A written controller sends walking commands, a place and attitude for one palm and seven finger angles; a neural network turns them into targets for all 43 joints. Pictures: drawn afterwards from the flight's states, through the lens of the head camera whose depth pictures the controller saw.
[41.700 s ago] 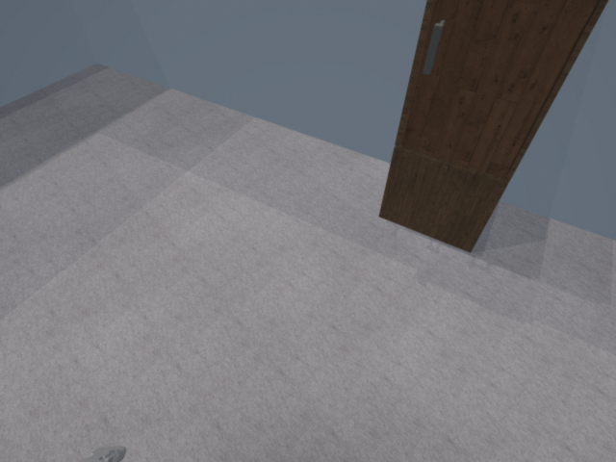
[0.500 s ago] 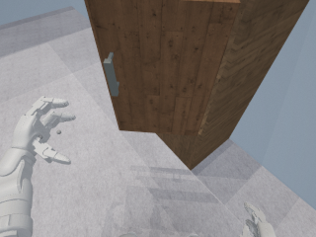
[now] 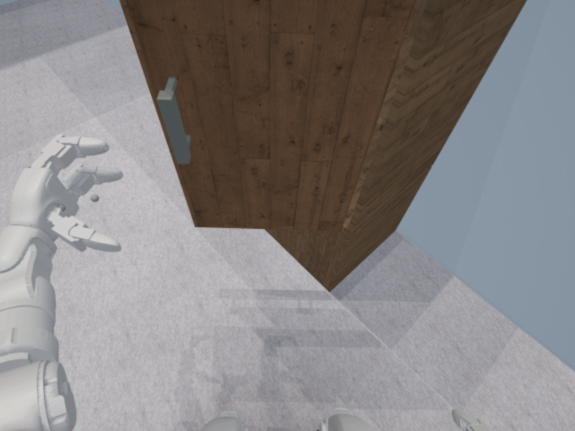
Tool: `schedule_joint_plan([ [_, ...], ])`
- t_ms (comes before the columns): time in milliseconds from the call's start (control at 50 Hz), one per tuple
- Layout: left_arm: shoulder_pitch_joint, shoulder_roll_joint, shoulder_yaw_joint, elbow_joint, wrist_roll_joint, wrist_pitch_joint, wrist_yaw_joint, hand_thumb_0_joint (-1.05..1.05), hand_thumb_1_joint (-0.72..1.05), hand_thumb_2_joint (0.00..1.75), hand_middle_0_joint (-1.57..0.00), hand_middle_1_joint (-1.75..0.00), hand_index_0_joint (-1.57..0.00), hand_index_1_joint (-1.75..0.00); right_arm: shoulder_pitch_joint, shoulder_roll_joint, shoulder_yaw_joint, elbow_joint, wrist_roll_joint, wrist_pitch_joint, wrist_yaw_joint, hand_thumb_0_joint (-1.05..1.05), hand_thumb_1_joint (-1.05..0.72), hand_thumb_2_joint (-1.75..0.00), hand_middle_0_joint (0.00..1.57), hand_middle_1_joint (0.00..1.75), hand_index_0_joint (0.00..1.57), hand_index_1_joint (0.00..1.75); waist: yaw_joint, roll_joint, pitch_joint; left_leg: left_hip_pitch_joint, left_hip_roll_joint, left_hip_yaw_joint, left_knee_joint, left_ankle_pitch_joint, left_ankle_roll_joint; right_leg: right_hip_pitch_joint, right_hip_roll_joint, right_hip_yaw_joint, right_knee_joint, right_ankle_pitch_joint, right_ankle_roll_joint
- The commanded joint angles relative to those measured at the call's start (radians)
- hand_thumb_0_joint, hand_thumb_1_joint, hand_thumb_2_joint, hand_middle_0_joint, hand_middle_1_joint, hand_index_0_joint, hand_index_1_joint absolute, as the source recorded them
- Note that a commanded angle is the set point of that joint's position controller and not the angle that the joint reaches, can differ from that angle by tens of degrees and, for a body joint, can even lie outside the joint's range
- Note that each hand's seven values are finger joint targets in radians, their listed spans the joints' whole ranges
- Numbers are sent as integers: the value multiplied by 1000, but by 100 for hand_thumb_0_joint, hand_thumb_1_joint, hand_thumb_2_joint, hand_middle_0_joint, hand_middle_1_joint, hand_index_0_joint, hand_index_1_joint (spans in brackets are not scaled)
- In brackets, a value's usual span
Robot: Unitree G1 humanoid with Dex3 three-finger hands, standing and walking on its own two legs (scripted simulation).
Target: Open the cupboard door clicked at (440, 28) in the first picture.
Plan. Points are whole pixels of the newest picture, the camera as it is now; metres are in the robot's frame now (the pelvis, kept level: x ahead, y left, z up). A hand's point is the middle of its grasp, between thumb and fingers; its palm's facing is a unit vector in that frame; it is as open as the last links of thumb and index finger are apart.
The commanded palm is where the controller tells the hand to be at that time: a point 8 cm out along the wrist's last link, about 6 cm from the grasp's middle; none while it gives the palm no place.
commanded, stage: move the hooked fingers beside the handle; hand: left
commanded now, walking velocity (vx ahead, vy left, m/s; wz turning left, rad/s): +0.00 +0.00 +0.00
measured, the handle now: (178, 122) +0.57 +0.19 +0.07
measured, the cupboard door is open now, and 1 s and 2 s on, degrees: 47 47 46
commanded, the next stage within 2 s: slide the fingers in behind the handle in 1.64 s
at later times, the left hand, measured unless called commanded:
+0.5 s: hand (118, 157) +0.47 +0.26 +0.09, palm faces -0.03 -1.00 -0.01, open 14.0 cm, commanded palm +0.46 +0.31 +0.08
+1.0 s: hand (137, 130) +0.53 +0.25 +0.08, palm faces -0.03 -1.00 -0.01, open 14.0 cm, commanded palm +0.51 +0.29 +0.07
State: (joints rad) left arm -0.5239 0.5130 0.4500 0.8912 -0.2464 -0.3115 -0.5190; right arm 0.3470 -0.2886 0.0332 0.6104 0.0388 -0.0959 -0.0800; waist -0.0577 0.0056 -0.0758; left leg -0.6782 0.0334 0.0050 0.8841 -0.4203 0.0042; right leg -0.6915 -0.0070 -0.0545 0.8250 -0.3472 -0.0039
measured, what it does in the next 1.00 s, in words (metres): stands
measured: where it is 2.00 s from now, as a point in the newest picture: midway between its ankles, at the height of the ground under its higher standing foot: outside the picture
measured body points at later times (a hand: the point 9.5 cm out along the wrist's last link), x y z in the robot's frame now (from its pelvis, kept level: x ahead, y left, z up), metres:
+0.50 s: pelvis +0.00 +0.01 -0.01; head +0.11 +0.03 +0.42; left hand +0.47 +0.31 +0.09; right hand +0.03 -0.26 -0.12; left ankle +0.01 +0.11 -0.70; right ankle +0.03 -0.12 -0.70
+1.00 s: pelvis +0.01 +0.01 -0.02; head +0.15 +0.03 +0.41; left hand +0.53 +0.30 +0.09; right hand -0.02 -0.25 -0.11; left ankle +0.01 +0.11 -0.70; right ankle +0.03 -0.12 -0.70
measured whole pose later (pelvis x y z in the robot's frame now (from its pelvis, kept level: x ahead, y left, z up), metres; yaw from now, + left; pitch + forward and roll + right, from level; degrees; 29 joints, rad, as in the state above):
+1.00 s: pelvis +0.01 +0.01 -0.02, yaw -2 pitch +22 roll -4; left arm -0.95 0.70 0.50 1.22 -0.09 -0.32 -0.43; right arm 0.44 -0.28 0.05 0.59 -0.01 0.08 -0.03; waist -0.19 0.02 -0.08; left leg -0.90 0.06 0.01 0.98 -0.47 0.02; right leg -0.90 0.02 -0.04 0.87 -0.35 0.01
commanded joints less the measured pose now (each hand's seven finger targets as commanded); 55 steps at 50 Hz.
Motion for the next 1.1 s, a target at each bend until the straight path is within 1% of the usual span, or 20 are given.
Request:
schedule_joint_plan([
  [0, -386, 326, 71, -181, -16, -76, 9, 0, -50, 30, -30, -120, -30, -120, 66, -162, -61, -104, -4, -24, -7, 0, -90, -90, 20, 30, 20, 30, 3, 103, -378, 152, -27, -22, -115, 304, 14, 211, 29, 37, -61, 251, -25],
  [100, -429, 296, 40, -95, -7, -65, 17, 0, -50, 30, -30, -120, -30, -120, 82, -165, -60, -101, -4, 0, -1, 0, -90, -90, 20, 30, 20, 30, -19, 75, -347, 131, -21, -22, -109, 285, 16, 161, 34, 28, -59, 228, -22],
  [120, -469, 325, 53, -72, 2, -64, 22, 0, -50, 30, -30, -120, -30, -120, 86, -170, -60, -94, -4, 6, -2, 0, -90, -90, 20, 30, 20, 30, -25, 84, -319, 111, -20, -21, -107, 254, 16, 139, 31, 29, -61, 203, -21],
  [240, -573, 350, 52, -57, 34, -95, 42, 0, -50, 30, -30, -120, -30, -120, 117, -172, -62, -80, -14, 31, 3, 0, -90, -90, 20, 30, 20, 30, -36, 118, -405, 153, -15, -38, -82, 298, 10, 110, 35, 25, -36, 206, -23],
  [300, -619, 359, 47, 21, 40, -89, 43, 0, -50, 30, -30, -120, -30, -120, 129, -178, -57, -68, -14, 44, 3, 0, -90, -90, 20, 30, 20, 30, -59, 74, -371, 108, -13, -37, -74, 267, 17, 93, 38, 27, -38, 193, -20],
  [340, -677, 365, 32, 38, 57, -83, 49, 0, -50, 30, -30, -120, -30, -120, 136, -181, -55, -64, -15, 52, 2, 0, -90, -90, 20, 30, 20, 30, -73, 108, -364, 97, -15, -41, -72, 235, 17, 61, 34, 27, -36, 161, -18],
  [400, -703, 402, 58, 3, 65, -98, 57, 0, -50, 30, -30, -120, -30, -120, 158, -182, -57, -59, -24, 60, 6, 0, -90, -90, 20, 30, 20, 30, -59, 169, -460, 167, -12, -50, -56, 327, 9, 66, 38, 25, -18, 206, -24],
  [420, -704, 405, 59, 13, 68, -99, 61, 0, -50, 30, -30, -120, -30, -120, 163, -183, -58, -57, -25, 67, 8, 0, -90, -90, 20, 30, 20, 30, -64, 155, -467, 178, -8, -55, -53, 341, 7, 56, 40, 19, -16, 209, -23],
  [440, -703, 386, 52, 31, 62, -96, 61, 0, -50, 30, -30, -120, -30, -120, 165, -180, -58, -55, -25, 70, 10, 0, -90, -90, 20, 30, 20, 30, -70, 148, -459, 161, -10, -47, -45, 340, 10, 61, 41, 25, -19, 219, -19],
  [480, -694, 426, 83, 67, 62, -90, 63, 0, -50, 30, -30, -120, -30, -120, 178, -186, -56, -56, -27, 80, 10, 0, -90, -90, 20, 30, 20, 30, -69, 95, -445, 113, -10, -46, -42, 337, 16, 85, 46, 23, -14, 234, -21],
  [540, -753, 426, 52, 78, 91, -75, 66, 0, -50, 30, -30, -120, -30, -120, 191, -186, -54, -52, -28, 95, 12, 0, -90, -90, 20, 30, 20, 30, -87, 149, -422, 103, -9, -39, -40, 324, 17, 56, 42, 28, -19, 229, -16],
  [600, -774, 458, 74, 75, 93, -83, 73, 0, -50, 30, -30, -120, -30, -120, 207, -190, -55, -54, -31, 107, 13, 0, -90, -90, 20, 30, 20, 30, -91, 145, -467, 129, -6, -46, -33, 354, 16, 58, 48, 26, -14, 242, -17],
  [640, -804, 436, 57, 80, 96, -85, 77, 0, -50, 30, -30, -120, -30, -120, 215, -188, -54, -47, -35, 112, 16, 0, -90, -90, 20, 30, 20, 30, -100, 168, -466, 144, -3, -50, -26, 379, 13, 37, 48, 21, -12, 249, -17],
  [700, -822, 451, 57, 129, 104, -74, 78, 0, -50, 30, -30, -120, -30, -120, 230, -194, -50, -42, -36, 125, 16, 0, -90, -90, 20, 30, 20, 30, -121, 140, -445, 120, -1, -49, -18, 369, 18, 22, 52, 23, -15, 248, -14],
  [740, -849, 483, 61, 146, 123, -65, 83, 0, -50, 30, -30, -120, -30, -120, 239, -197, -46, -40, -38, 131, 16, 0, -90, -90, 20, 30, 20, 30, -122, 164, -425, 100, -1, -54, -21, 341, 17, 8, 50, 21, -15, 222, -16],
  [820, -896, 486, 64, 137, 128, -70, 94, 0, -50, 30, -30, -120, -30, -120, 259, -196, -46, -36, -46, 141, 20, 0, -90, -90, 20, 30, 20, 30, -134, 197, -493, 152, 3, -59, 2, 417, 14, -5, 54, 19, -5, 262, -16],
  [860, -840, 482, 70, 165, 131, -63, 95, 0, -50, 30, -30, -120, -30, -120, 263, -195, -46, -46, -46, 148, 24, 0, -90, -90, 20, 30, 20, 30, -123, 166, -486, 131, 2, -56, -2, 413, 15, 15, 56, 17, -6, 267, -16],
  [920, -791, 501, 92, 125, 133, -66, 91, 0, -50, 30, -30, -120, -30, -120, 270, -194, -50, -59, -50, 163, 30, 0, -90, -90, 20, 30, 20, 30, -99, 201, -533, 167, 6, -53, 1, 492, 9, 33, 57, 14, 4, 317, -18],
  [1020, -752, 482, 98, 104, 112, -63, 90, 0, -50, 30, -30, -120, -30, -120, 259, -188, -53, -76, -43, 179, 36, 0, -90, -90, 20, 30, 20, 30, -100, 161, -492, 124, 3, -35, -3, 462, 19, 67, 63, 20, -7, 344, -14],
  [1080, -788, 533, 130, 38, 115, -84, 100, 0, -50, 30, -30, -120, -30, -120, 257, -190, -55, -81, -44, 179, 32, 0, -90, -90, 20, 30, 20, 30, -92, 179, -508, 135, 1, -38, -8, 459, 20, 90, 64, 22, -2, 348, -19],
])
